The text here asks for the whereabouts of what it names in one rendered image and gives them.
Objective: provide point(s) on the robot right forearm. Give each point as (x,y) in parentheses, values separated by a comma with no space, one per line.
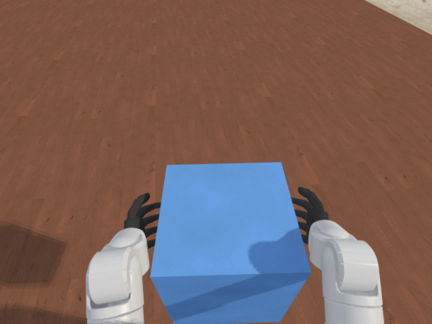
(350,275)

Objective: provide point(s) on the robot left forearm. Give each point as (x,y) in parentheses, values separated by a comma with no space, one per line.
(114,289)

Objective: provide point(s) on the right robot hand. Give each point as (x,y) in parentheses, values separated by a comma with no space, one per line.
(315,211)

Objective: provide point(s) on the carton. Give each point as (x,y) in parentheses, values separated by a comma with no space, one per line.
(228,247)

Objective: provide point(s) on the left robot hand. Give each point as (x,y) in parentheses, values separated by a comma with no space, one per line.
(136,213)

